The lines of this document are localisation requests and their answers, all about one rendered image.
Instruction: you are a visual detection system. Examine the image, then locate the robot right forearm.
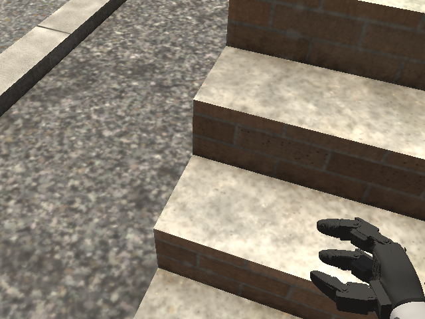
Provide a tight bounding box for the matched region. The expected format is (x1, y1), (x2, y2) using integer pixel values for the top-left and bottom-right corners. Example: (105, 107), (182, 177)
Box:
(390, 302), (425, 319)

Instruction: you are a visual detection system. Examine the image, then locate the right robot hand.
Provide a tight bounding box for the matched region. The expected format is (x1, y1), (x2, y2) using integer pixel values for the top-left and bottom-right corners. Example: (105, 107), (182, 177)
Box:
(310, 217), (425, 319)

